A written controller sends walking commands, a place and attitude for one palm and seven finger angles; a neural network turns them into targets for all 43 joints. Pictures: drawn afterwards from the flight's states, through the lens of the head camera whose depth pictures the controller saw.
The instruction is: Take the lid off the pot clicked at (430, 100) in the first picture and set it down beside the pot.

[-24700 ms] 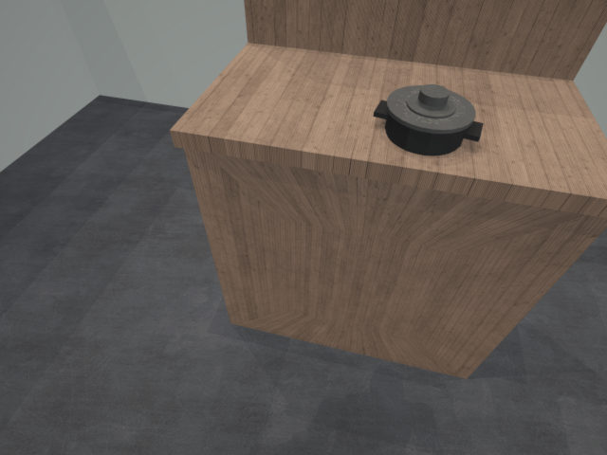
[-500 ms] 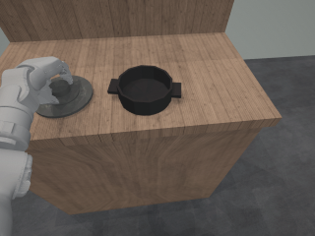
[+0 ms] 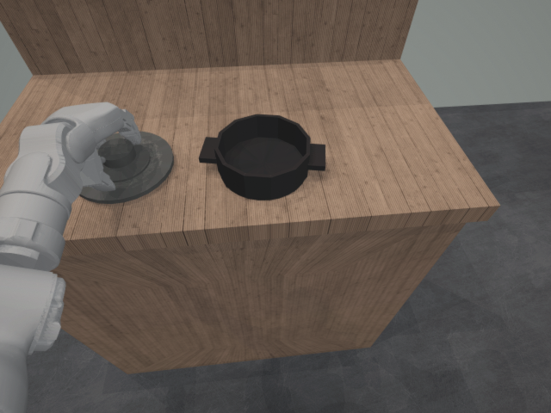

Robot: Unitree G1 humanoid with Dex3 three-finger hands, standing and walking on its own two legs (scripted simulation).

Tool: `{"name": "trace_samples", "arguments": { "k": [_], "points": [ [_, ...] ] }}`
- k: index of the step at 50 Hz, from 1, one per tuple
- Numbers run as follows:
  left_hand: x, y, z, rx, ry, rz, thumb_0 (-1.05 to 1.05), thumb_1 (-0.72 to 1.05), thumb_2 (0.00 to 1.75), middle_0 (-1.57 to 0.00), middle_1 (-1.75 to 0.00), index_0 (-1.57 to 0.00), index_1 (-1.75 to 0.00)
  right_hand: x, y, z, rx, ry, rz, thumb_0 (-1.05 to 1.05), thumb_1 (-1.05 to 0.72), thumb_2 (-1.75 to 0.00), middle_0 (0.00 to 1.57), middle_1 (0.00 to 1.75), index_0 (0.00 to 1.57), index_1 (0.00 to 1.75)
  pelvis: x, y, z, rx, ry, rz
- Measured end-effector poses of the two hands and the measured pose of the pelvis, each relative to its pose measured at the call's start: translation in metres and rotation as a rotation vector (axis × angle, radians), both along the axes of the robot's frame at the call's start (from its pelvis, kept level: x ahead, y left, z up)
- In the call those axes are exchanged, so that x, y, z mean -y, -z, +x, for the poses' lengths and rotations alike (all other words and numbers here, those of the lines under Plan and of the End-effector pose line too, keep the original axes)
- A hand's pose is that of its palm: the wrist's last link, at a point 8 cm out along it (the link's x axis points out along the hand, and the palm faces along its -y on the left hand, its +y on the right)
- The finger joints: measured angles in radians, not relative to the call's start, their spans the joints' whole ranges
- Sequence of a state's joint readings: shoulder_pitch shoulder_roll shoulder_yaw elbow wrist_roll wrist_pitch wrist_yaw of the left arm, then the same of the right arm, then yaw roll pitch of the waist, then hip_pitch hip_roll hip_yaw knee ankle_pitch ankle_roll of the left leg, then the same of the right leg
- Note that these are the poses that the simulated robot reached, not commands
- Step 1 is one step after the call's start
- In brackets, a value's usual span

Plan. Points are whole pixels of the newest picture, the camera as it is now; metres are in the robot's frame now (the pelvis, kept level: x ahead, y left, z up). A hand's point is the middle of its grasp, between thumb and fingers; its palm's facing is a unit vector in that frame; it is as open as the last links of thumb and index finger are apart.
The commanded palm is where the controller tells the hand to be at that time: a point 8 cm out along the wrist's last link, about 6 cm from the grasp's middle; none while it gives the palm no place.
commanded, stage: raise the empty hand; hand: left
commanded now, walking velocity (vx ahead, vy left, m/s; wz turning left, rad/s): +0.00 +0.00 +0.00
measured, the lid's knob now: (117, 153) +0.48 +0.26 +0.11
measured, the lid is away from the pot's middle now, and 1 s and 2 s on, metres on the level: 0.23 0.23 0.23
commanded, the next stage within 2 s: draw the hand back to the body in 1.22 s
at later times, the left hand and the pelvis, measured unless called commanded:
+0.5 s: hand (85, 124) +0.45 +0.26 +0.19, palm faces -0.28 -0.10 -0.95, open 11.0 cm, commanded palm +0.44 +0.26 +0.26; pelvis +0.00 +0.00 +0.00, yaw +0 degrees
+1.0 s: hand (67, 85) +0.45 +0.26 +0.25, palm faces -0.22 -0.09 -0.97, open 11.0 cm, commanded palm +0.44 +0.26 +0.31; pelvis +0.00 -0.01 +0.00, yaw +1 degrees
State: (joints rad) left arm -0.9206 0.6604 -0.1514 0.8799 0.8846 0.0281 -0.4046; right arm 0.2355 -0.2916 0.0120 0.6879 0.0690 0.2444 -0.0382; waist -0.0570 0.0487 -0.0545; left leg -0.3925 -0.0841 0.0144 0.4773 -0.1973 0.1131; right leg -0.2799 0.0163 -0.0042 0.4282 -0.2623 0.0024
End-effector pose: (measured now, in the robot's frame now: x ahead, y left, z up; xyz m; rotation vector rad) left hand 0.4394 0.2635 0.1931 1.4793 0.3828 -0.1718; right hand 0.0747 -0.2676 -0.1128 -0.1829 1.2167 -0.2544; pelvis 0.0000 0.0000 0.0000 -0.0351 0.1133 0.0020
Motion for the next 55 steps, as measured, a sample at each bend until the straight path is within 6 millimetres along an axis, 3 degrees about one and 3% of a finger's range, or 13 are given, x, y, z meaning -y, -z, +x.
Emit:
{"name": "trace_samples", "arguments": {
  "k": [55],
  "points": [
    [0.003,-0.123,0.002,0.115,-0.149,0.029,0.00,-0.16,0.97,-0.55,-0.50,-0.55,-0.50,0.009,-0.007,0.025,0.074,-0.056,0.013,0.01,-0.91,-0.90,0.20,0.30,0.20,0.30,0.010,-0.005,0.002,0.031,-0.016,0.011]
  ]
}}
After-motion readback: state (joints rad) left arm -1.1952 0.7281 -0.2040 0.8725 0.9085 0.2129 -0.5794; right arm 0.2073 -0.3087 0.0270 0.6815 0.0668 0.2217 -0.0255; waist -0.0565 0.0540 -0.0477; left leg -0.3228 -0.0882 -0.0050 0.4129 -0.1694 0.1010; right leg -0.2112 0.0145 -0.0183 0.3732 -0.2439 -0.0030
